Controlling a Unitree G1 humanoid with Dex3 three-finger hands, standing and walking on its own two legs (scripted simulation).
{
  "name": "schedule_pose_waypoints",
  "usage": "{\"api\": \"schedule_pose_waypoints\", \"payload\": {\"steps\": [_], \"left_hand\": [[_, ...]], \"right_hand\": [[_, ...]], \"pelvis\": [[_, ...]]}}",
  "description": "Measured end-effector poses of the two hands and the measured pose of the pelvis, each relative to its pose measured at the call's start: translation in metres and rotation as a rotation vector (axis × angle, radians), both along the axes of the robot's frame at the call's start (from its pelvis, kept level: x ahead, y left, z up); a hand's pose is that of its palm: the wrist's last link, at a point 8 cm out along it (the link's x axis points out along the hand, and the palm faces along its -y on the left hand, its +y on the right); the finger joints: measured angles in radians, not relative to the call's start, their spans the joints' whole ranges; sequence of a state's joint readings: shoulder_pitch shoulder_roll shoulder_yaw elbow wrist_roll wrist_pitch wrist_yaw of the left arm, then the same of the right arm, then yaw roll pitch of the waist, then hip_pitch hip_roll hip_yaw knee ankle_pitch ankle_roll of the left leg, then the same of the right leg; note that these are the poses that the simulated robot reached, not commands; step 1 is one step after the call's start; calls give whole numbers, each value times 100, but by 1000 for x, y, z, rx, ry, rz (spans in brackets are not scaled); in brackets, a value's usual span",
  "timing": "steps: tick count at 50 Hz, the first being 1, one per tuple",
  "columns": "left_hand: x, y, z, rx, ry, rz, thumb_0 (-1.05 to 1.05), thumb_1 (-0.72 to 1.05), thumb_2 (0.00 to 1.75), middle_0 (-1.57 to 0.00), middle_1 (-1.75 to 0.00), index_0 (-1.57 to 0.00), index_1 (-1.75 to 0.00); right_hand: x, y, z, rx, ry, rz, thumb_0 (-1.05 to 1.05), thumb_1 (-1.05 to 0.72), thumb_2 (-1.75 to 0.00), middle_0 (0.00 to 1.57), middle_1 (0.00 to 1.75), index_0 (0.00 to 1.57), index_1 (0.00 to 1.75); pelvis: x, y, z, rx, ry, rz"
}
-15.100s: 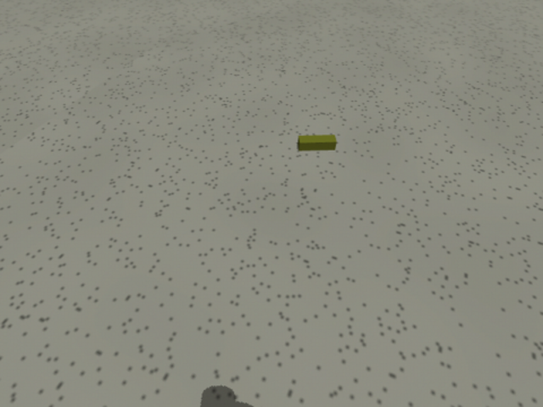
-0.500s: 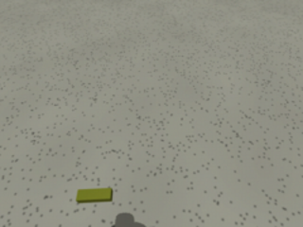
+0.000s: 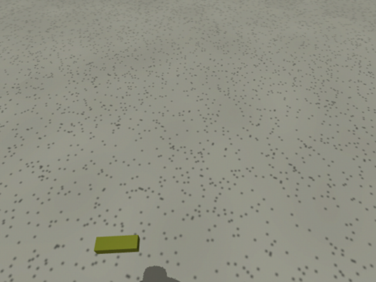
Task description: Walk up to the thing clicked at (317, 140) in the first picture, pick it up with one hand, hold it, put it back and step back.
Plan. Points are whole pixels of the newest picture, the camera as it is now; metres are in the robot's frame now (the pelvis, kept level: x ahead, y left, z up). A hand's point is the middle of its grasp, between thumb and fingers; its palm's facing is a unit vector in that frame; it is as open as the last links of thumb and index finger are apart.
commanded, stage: stand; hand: left
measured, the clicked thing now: (117, 244) +0.42 +0.36 -0.75
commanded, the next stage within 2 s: walk up in 0.28 s
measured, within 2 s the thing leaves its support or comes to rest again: neither
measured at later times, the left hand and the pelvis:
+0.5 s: hand out of the picture +0.03 +0.35 -0.14, palm faces +0.04 -0.85 -0.52, open 7.4 cm; pelvis -0.02 +0.05 -0.01, yaw +3 degrees
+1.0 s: hand out of the picture +0.02 +0.42 -0.18, palm faces -0.02 -0.93 -0.38, open 7.4 cm; pelvis -0.02 +0.15 -0.03, yaw +1 degrees
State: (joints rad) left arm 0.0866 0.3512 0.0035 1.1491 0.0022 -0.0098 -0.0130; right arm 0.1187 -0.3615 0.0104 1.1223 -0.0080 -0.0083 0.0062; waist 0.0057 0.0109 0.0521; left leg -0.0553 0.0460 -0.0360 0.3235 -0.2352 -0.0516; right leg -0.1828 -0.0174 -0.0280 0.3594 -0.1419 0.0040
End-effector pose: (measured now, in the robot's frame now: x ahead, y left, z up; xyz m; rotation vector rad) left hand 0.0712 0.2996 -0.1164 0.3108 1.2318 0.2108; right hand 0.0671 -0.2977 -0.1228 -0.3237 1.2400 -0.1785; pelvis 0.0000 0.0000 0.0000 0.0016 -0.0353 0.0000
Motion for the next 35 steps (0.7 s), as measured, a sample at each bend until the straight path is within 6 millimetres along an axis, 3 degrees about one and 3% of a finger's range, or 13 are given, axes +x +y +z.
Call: {"api": "schedule_pose_waypoints", "payload": {"steps": [14, 17, 20, 25, 29, 32, 35], "left_hand": [[-4, 1, -1, 2, 12, -2, 1, 91, 90, -20, -30, -20, -30], [-9, 9, 3, 34, -19, 22, 1, 91, 90, -20, -30, -20, -30], [-24, 31, 11, 98, -21, 38, 1, 90, 90, -21, -30, -21, -30], [-51, 90, 20, 200, 10, 65, 1, 90, 90, -21, -30, -21, -30], [-66, 144, 17, 249, 3, 82, 1, 90, 90, -21, -30, -21, -30], [-69, 183, 2, 261, -9, 96, 1, 90, 90, -21, -30, -20, -30], [-69, 199, -6, 243, -3, 113, 1, 91, 90, -20, -30, -20, -30]], "right_hand": [[-7, 0, -1, 3, 16, -6, 1, -91, -90, 20, 30, 20, 30], [-6, -3, -2, -1, 43, 20, 1, -91, -90, 20, 30, 20, 30], [-3, -4, -3, -16, 54, 38, 1, -91, -90, 20, 30, 20, 30], [-3, 11, -8, -29, 58, 60, 1, -91, -90, 20, 30, 20, 30], [-3, 42, -11, -43, 61, 92, 1, -91, -90, 19, 30, 20, 30], [-6, 71, -15, -60, 41, 98, 1, -91, -90, 20, 30, 20, 30], [-15, 101, -12, -49, 30, 89, 1, -91, -90, 20, 30, 20, 30]], "pelvis": [[0, 0, 0, 0, 1, -3], [-5, 6, -2, -5, 6, 10], [-12, 21, -4, -6, 6, 19], [-22, 50, -13, -33, 5, 55], [-30, 81, -25, -37, 2, 84], [-35, 107, -38, -5, -14, 89], [-36, 125, -37, -18, -14, 92]]}}
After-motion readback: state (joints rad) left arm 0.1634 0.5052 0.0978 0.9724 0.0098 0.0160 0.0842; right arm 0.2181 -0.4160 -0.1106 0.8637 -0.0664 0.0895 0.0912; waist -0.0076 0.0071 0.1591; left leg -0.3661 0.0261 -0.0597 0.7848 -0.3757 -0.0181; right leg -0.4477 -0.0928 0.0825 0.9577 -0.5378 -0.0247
